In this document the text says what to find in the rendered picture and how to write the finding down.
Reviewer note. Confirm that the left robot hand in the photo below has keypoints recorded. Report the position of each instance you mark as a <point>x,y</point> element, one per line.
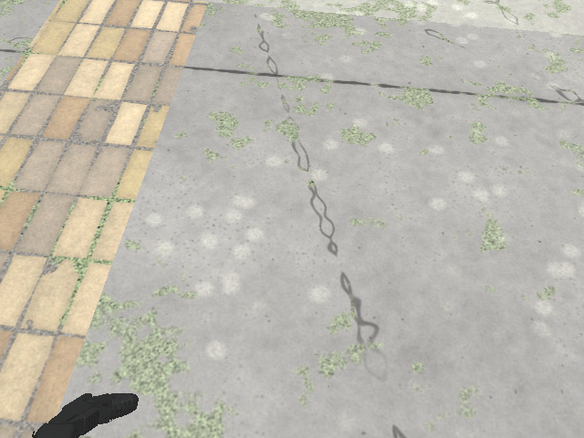
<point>85,413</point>

